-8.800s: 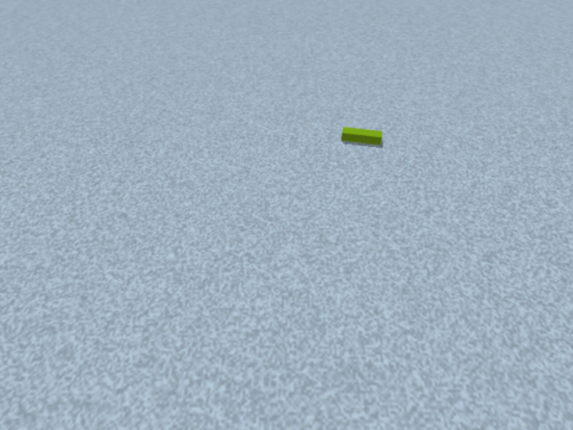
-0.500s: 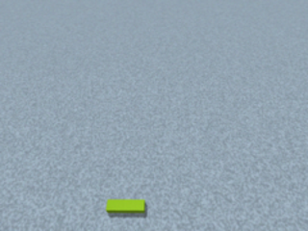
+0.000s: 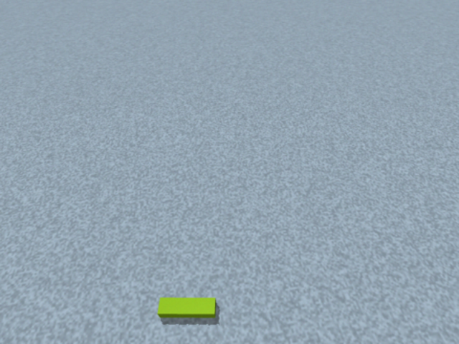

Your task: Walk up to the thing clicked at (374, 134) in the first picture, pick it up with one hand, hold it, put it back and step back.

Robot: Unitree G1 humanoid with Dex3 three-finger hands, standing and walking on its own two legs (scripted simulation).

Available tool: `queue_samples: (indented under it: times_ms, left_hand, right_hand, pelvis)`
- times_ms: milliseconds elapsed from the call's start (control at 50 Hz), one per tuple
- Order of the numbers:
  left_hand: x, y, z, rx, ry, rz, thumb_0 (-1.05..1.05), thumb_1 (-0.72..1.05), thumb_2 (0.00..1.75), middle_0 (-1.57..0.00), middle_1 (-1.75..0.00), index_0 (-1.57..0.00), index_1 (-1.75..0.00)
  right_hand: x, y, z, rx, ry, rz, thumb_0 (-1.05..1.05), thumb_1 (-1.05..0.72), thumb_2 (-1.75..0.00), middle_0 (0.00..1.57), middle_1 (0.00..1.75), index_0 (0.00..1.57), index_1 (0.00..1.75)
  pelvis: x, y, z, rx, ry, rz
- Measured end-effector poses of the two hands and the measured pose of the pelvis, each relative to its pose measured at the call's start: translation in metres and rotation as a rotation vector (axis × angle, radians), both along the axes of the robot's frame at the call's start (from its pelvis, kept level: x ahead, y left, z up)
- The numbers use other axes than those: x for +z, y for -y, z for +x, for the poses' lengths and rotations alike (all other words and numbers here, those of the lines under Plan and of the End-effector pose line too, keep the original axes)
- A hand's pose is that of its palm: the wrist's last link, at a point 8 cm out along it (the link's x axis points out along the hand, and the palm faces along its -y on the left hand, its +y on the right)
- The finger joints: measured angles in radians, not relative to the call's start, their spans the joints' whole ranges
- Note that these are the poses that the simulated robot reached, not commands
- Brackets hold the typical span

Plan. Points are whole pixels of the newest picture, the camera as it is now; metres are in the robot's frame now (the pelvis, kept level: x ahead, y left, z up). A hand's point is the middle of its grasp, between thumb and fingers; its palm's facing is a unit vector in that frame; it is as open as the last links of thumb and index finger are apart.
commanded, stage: stand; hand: left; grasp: from above
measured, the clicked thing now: (187, 307) +0.40 +0.20 -0.76
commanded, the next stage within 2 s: rise first in 0.68 s
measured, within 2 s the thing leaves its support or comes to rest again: neither
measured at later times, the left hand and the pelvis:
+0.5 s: hand out of the picture +0.06 +0.25 -0.16, palm faces -0.03 -0.94 -0.34, open 7.4 cm; pelvis +0.00 +0.00 +0.00, yaw +0 degrees
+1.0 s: hand out of the picture +0.15 +0.25 -0.17, palm faces +0.00 -0.94 -0.34, open 8.7 cm; pelvis -0.02 +0.00 -0.02, yaw -1 degrees
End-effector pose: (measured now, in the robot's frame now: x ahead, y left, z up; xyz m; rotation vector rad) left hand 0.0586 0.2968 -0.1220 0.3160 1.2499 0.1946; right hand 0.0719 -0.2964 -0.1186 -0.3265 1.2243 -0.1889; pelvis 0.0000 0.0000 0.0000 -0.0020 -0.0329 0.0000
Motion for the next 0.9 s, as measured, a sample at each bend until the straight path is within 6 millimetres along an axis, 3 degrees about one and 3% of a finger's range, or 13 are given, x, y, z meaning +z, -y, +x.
queue_samples:
  times_ms: [800, 900]
  left_hand:
    - [0.0, -0.002, 0.005, -0.007, 0.006, 0.0, 0.0, 0.9, 0.9, -0.2, -0.3, -0.2, -0.31]
    - [-0.002, 0.004, 0.038, 0.021, 0.111, -0.009, 0.01, 0.81, 0.92, -0.18, -0.4, -0.18, -0.41]
  right_hand:
    - [0.0, -0.002, 0.002, -0.003, 0.002, -0.001, 0.0, -0.9, -0.9, 0.2, 0.3, 0.21, 0.3]
    - [0.0, -0.014, 0.01, -0.013, 0.118, 0.015, 0.0, -0.92, -0.91, 0.2, 0.3, 0.2, 0.3]
  pelvis:
    - [0.0, -0.002, 0.002, -0.001, -0.002, 0.0]
    - [-0.006, -0.002, -0.008, 0.001, -0.062, -0.003]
